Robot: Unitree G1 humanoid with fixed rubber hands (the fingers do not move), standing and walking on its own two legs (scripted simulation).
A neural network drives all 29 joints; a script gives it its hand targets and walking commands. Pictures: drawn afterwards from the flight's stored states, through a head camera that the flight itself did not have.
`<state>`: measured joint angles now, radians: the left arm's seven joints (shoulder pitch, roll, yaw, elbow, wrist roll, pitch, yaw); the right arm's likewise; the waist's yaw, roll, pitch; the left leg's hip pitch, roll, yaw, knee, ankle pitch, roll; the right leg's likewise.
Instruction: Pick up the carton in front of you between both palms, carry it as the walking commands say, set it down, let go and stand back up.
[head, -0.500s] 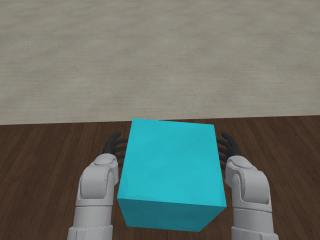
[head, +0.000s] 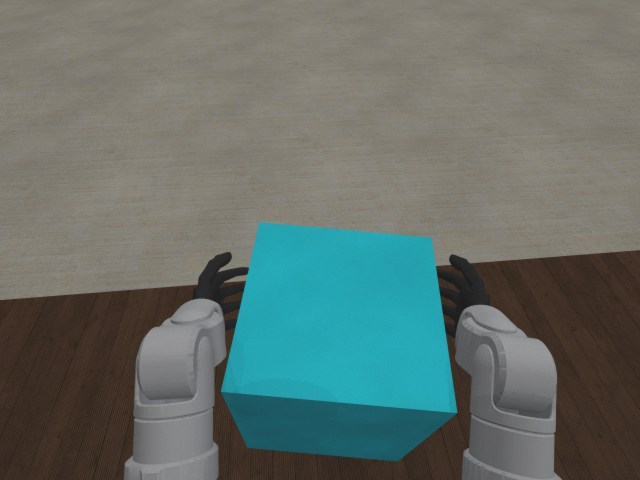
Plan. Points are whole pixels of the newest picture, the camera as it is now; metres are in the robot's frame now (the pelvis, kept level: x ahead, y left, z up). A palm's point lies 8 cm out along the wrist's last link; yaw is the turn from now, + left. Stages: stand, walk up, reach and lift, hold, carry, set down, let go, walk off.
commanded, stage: carry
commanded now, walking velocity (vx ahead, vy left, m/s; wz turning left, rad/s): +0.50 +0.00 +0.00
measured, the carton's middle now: (333, 349) +0.27 +0.00 +0.01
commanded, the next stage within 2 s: none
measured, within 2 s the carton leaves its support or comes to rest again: neither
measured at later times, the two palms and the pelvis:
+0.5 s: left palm (237, 156) +0.61 +0.16 +0.09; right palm (405, 153) +0.60 -0.13 +0.09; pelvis +0.34 +0.02 +0.00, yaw -2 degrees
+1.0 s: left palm (267, 68) +0.92 +0.14 +0.12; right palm (397, 66) +0.92 -0.16 +0.12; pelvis +0.56 +0.00 +0.01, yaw -1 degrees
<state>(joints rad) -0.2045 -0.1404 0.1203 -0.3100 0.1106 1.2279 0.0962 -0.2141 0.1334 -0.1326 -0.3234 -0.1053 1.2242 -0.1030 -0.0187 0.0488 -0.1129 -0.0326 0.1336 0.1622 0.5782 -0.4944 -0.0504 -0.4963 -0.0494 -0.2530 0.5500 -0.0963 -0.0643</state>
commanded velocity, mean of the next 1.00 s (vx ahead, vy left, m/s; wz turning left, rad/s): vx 0.24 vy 0.00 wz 0.00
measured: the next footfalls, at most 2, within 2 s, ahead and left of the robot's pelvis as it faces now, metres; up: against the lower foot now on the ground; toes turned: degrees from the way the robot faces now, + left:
left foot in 0.44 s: +0.47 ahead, +0.11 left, +0.00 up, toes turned +12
right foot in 0.84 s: +0.67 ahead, -0.08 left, +0.00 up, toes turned -10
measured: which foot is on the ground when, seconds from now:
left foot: down 0.00-0.00, up 0.02-0.42, down 0.44-1.00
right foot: down 0.00-0.46, up 0.48-0.82, down 0.84-1.00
